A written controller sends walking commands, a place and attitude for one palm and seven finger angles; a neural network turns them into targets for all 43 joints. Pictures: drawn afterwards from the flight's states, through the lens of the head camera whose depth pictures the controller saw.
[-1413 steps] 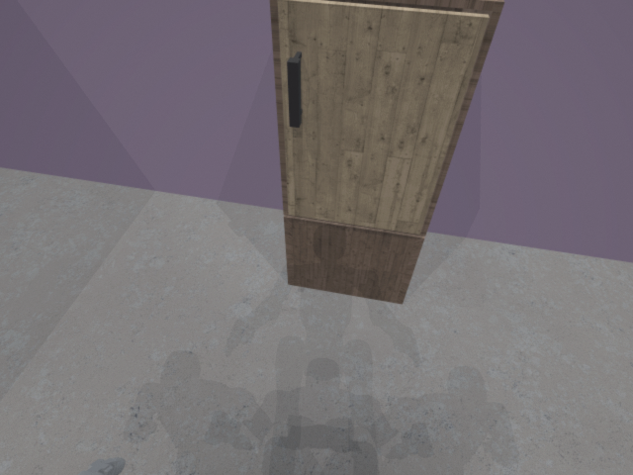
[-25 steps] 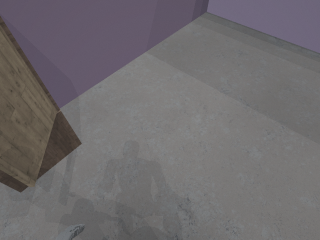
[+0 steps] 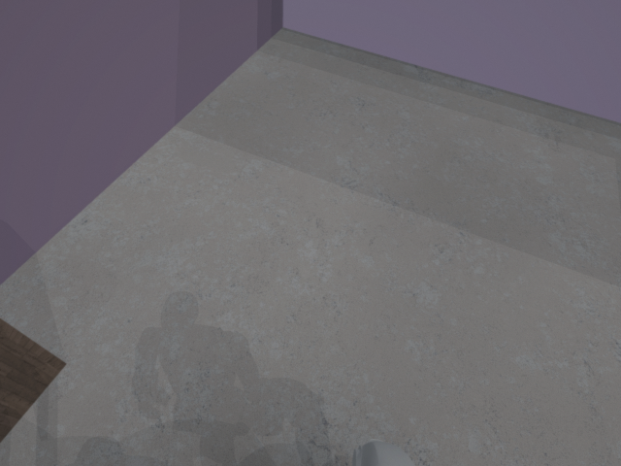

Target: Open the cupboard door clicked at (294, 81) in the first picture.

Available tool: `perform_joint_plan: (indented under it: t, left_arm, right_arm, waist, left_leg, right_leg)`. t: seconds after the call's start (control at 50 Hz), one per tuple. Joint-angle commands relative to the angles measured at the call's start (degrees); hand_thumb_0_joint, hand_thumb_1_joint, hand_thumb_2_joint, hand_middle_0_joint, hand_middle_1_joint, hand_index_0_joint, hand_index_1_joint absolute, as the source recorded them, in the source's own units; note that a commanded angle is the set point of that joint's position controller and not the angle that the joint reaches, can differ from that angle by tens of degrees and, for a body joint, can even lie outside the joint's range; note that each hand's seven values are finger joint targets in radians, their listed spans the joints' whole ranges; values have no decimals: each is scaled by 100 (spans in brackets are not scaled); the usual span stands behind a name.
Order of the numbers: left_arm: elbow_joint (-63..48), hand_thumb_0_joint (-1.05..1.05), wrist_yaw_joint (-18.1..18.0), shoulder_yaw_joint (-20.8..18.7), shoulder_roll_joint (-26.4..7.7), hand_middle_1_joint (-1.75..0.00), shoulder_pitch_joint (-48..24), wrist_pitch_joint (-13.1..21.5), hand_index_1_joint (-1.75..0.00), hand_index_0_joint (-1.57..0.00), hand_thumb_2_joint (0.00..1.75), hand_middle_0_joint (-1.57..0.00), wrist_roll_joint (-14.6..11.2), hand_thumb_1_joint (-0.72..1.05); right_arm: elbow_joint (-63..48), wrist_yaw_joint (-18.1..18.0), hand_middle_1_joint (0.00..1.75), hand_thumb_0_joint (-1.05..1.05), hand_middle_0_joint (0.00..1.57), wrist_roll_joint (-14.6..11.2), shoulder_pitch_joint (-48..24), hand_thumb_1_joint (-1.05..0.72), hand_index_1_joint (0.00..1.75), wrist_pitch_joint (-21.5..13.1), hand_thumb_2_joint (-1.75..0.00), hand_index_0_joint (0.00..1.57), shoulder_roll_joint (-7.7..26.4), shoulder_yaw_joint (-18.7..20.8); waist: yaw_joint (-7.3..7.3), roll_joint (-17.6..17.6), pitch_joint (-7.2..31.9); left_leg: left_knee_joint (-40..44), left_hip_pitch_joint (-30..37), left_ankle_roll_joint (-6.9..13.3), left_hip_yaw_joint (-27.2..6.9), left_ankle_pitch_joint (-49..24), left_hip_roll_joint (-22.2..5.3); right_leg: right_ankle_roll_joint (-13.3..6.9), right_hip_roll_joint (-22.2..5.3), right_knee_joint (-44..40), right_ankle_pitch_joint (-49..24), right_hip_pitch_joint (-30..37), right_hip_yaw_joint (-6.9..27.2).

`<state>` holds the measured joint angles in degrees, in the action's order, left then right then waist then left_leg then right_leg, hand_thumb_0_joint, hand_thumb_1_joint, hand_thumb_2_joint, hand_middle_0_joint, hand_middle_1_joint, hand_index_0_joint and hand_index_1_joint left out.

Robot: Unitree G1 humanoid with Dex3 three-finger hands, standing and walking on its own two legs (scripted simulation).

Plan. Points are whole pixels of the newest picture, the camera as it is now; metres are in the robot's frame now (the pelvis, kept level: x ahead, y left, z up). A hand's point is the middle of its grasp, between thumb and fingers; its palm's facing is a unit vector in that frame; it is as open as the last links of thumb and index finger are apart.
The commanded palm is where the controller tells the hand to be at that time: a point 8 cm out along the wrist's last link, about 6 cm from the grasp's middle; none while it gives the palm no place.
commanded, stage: walk to a spot facing it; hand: left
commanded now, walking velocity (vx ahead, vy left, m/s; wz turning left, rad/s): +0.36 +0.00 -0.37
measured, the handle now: out of the picture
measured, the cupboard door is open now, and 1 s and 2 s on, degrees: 45 45 45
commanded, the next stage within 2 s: turn to face it in 1.10 s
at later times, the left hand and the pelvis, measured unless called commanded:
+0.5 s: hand (237, 352) +0.31 +0.14 -0.19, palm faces -0.12 -0.98 -0.17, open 7.2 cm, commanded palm none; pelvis +0.23 -0.04 -0.01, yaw -9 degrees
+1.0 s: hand (299, 240) +0.55 +0.05 -0.17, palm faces -0.16 -0.97 -0.20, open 7.3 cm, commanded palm none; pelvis +0.46 -0.12 +0.00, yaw -12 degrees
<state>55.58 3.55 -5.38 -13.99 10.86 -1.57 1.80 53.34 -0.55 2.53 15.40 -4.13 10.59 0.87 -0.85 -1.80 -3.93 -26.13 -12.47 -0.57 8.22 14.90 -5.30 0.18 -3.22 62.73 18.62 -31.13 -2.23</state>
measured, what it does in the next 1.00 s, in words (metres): walks ahead: right foot, then left foot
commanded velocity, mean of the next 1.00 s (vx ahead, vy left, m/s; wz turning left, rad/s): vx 0.37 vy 0.00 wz -0.17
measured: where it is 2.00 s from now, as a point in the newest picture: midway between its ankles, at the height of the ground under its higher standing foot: (369, 300)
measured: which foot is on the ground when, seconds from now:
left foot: down 0.00-0.20, up 0.22-0.48, down 0.50-0.82, up 0.84-1.00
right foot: up 0.00-0.18, down 0.20-0.50, up 0.52-0.80, down 0.82-1.00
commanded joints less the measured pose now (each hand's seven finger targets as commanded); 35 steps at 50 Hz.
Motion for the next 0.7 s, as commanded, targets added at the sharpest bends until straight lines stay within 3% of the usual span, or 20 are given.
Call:
perform_joint_plan:
  t: [0.0, 0.08, 0.12, 0.14, 0.16, 0.18, 0.2, 0.22, 0.26, 0.28, 0.34, 0.4, 0.44, 0.46, 0.48, 0.5, 0.54, 0.58, 0.64, 0.68]
  left_arm:
    - [-693, 0, 87, 119, 32, -30, -819, 187, -30, -20, 90, -20, -1, 90]
    - [-714, 0, 56, 131, -26, -30, -1190, 197, -30, -20, 90, -20, 4, 90]
    - [-600, 0, 25, 102, -174, -30, -844, 244, -30, -20, 90, -20, 9, 90]
    - [-340, 0, -12, 51, -318, -30, -154, 286, -30, -20, 90, -20, 17, 90]
    - [-37, 0, -91, -84, -777, -30, 851, 359, -30, -20, 90, -20, 34, 90]
    - [192, 0, -202, -293, -1486, -30, 1812, 384, -30, -20, 90, -20, -6, 90]
    - [221, 0, -253, -264, -1602, -30, 1662, 326, -30, -20, 90, -20, -160, 90]
    - [50, 0, -328, -187, -1296, -30, 1040, 316, -30, -20, 90, -20, -141, 90]
    - [-200, 0, -373, -20, -690, -30, 173, 367, -30, -20, 90, -20, -91, 90]
    - [-223, 0, -369, 4, -577, -30, 21, 411, -30, -20, 90, -20, -64, 90]
    - [-115, 0, -315, -18, -677, -30, -39, 489, -30, -20, 90, -20, -46, 90]
    - [33, 0, -273, -68, -626, -30, 91, 505, -30, -20, 90, -20, -66, 90]
    - [74, 0, -264, -48, -549, -30, 99, 479, -30, -20, 90, -20, -93, 90]
    - [10, 0, -247, -3, -347, -30, 96, 462, -30, -20, 90, -20, -90, 90]
    - [-111, 0, -217, 80, 24, -30, 182, 456, -30, -20, 90, -20, -113, 90]
    - [-347, 0, -203, 113, -10, -30, -177, 510, -30, -20, 90, -20, -92, 90]
    - [-358, 0, -203, 84, -81, -30, -667, 532, -30, -20, 90, -20, -26, 90]
    - [-239, 0, -114, 90, 1, -30, -548, 469, -30, -20, 90, -20, -17, 90]
    - [-179, 0, -54, 168, 200, -30, -462, 381, -30, -20, 90, -20, -41, 90]
    - [-108, 0, -38, 178, 203, -30, -436, 383, -30, -20, 90, -20, -34, 90]
  right_arm:
    - [61, -62, 30, 0, 20, -32, 780, -90, 30, -36, -90, 20, 1031, 295]
    - [235, -27, 30, 0, 20, 3, 977, -90, 30, 36, -90, 20, 1051, 287]
    - [302, -18, 30, 0, 20, -7, 953, -90, 30, 80, -90, 20, 1047, 266]
    - [332, -17, 30, 0, 20, -48, 888, -90, 30, 85, -90, 20, 1013, 239]
    - [238, 31, 30, 0, 20, -148, 676, -90, 30, 61, -90, 20, 874, 206]
    - [-80, 35, 30, 0, 20, -252, 461, -90, 30, 27, -90, 20, 485, 132]
    - [-188, 28, 30, 0, 20, -192, -74, -90, 30, 49, -90, 20, 673, 201]
    - [-173, 25, 30, 0, 20, -198, -91, -90, 30, 76, -90, 20, 704, 252]
    - [90, 41, 30, 0, 20, -99, 61, -90, 30, 159, -90, 20, 629, 265]
    - [196, 56, 30, 0, 20, -81, 243, -90, 30, 213, -90, 20, 528, 247]
    - [303, 145, 30, 0, 20, -93, 461, -90, 30, 231, -90, 20, 253, 224]
    - [232, 178, 30, 0, 20, -66, 256, -90, 30, 153, -90, 20, 238, 242]
    - [354, 146, 30, 0, 20, -64, 618, -90, 30, 76, -90, 20, 429, 292]
    - [505, 97, 30, 0, 20, -44, 1104, -90, 30, 33, -90, 20, 757, 374]
    - [655, 39, 30, 0, 20, 62, 1839, -90, 30, 0, -90, 20, 1377, 519]
    - [668, -33, 30, 0, 20, 72, 2163, -90, 30, 50, -90, 20, 1520, 529]
    - [535, -35, 30, 0, 20, 39, 1621, -90, 30, 15, -90, 20, 1129, 450]
    - [450, -62, 30, 0, 20, 11, 1090, -90, 30, -82, -90, 20, 824, 345]
    - [504, -47, 30, 0, 20, -3, 898, -90, 30, -89, -90, 20, 867, 364]
    - [549, -6, 30, 0, 20, -26, 860, -90, 30, -22, -90, 20, 895, 357]
  waist:
    - [329, 1109, 242]
    - [397, 946, 58]
    - [163, 940, 258]
    - [-171, 635, 600]
    - [-679, -99, 1076]
    - [-982, -1611, 1609]
    - [-946, -957, 1009]
    - [-573, -685, 678]
    - [-59, -957, 281]
    - [112, -830, 266]
    - [283, -483, 375]
    - [261, -318, 203]
    - [464, 132, 297]
    - [684, 819, 446]
    - [922, 2118, 735]
    - [1046, 1845, 739]
    - [816, 1424, 164]
    - [456, 959, -15]
    - [334, 1033, 355]
    - [357, 1046, 317]
  left_leg:
    - [1465, 638, 564, -417, -507, -1287]
    - [1321, 492, 547, -184, -852, -1399]
    - [575, 502, 409, 52, -1597, -1302]
    - [-338, 174, 270, 266, -2272, -1080]
    - [-1876, -1096, 28, 629, -1947, -750]
    - [-3904, -2735, -240, 633, 1768, 153]
    - [-4692, -3300, -163, -364, 2108, -73]
    - [-4806, -3191, -152, -606, 1596, -373]
    - [-3976, -2423, -220, -751, 972, -639]
    - [-3525, -1986, -249, -629, 875, -586]
    - [-2112, -1223, -260, -306, 385, -348]
    - [-1030, -700, -270, -31, -265, -63]
    - [-323, 328, -228, 41, -490, 48]
    - [42, 1078, -10, -623, 102, -354]
    - [837, 1796, 552, -2530, 1006, -1664]
    - [1386, 1958, 1109, -3697, 1309, -2368]
    - [1405, 1088, 1101, -3200, 764, -2231]
    - [1459, 769, 821, -2017, -306, -1828]
    - [1267, 648, 602, -536, -1234, -1335]
    - [1227, 402, 568, -333, -820, -1204]
  right_leg:
    - [27, -198, -1320, -440, -276, -195]
    - [-66, 39, -2269, -469, 501, -522]
    - [-204, 250, -2889, -432, 1410, -683]
    - [-349, 438, -3163, -582, 2539, -726]
    - [-732, -361, -3443, -71, 4315, 330]
    - [-1489, -2141, -4299, -210, 5372, 3055]
    - [-1710, -2349, -4789, -256, 4623, 3351]
    - [-1673, -2196, -4908, 594, 3825, 3039]
    - [-1248, -1561, -4978, -188, 2412, 1689]
    - [-1177, -1392, -4983, -577, 2007, 1320]
    - [-1085, -1054, -4950, -519, 1699, 844]
    - [-922, -868, -4844, 94, 1626, 791]
    - [-758, -593, -4258, 240, 1253, 639]
    - [-584, -271, -3214, 210, 735, 449]
    - [-268, 384, -1334, 903, -281, -278]
    - [-235, 461, -16, 1411, -926, 3]
    - [-220, -100, 1145, 635, -1427, 372]
    - [-83, -358, 618, 94, -1187, 356]
    - [-32, -320, -1436, -25, -16, -108]
    - [-46, -62, -2238, -246, 655, -500]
